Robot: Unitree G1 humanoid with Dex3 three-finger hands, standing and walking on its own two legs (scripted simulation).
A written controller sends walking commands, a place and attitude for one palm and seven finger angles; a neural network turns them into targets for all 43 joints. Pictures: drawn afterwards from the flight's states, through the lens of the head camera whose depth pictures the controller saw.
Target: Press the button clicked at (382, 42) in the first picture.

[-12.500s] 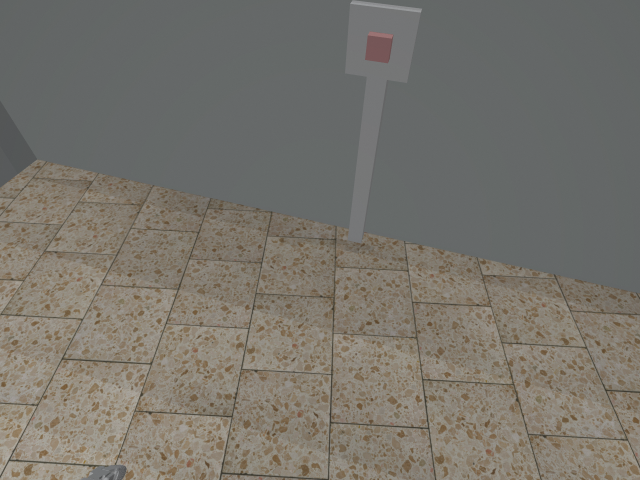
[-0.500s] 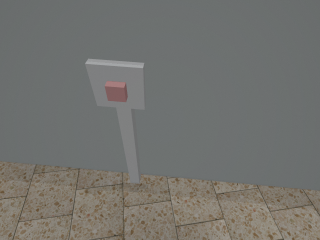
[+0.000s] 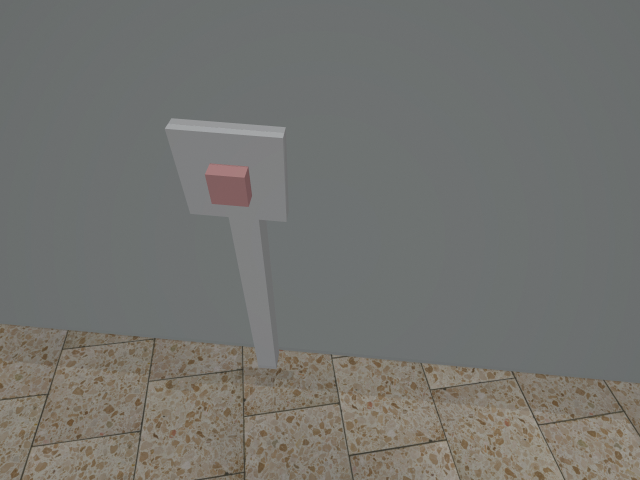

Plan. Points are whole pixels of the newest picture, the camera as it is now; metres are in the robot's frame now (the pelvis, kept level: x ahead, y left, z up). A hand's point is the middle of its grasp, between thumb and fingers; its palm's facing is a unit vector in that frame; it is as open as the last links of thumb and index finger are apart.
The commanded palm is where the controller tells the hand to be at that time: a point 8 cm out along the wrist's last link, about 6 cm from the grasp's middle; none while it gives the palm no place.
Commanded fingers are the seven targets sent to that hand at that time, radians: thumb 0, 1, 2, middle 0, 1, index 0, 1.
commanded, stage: raise the hand and make a fist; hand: left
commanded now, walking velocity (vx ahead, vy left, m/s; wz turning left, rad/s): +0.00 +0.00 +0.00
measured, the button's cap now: (230, 184) +0.54 +0.19 +0.05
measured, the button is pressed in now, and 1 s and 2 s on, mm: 0 0 0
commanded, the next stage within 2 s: aim a knuckle at the button in 1.94 s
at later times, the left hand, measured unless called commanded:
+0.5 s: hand (173, 454) +0.16 +0.19 -0.04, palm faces +0.08 -0.99 -0.07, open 4.4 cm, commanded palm +0.13 +0.24 -0.03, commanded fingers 0.00 0.90 0.90 -1.00 -1.17 -1.00 -1.17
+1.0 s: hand (173, 413) +0.19 +0.19 +0.00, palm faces +0.01 -1.00 -0.06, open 3.1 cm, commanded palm +0.16 +0.25 +0.01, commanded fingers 0.00 0.90 0.90 -1.30 -1.50 -1.30 -1.50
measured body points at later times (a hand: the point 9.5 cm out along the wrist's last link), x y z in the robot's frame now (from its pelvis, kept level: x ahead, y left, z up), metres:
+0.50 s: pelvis +0.00 -0.03 -0.09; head +0.05 -0.01 +0.35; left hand +0.15 +0.24 -0.03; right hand +0.22 -0.25 -0.15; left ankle +0.02 +0.10 -0.74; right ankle +0.00 -0.13 -0.74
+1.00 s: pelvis +0.00 -0.01 -0.07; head +0.04 -0.01 +0.38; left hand +0.18 +0.24 +0.00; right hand +0.17 -0.26 -0.13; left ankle +0.02 +0.10 -0.74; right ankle +0.00 -0.13 -0.74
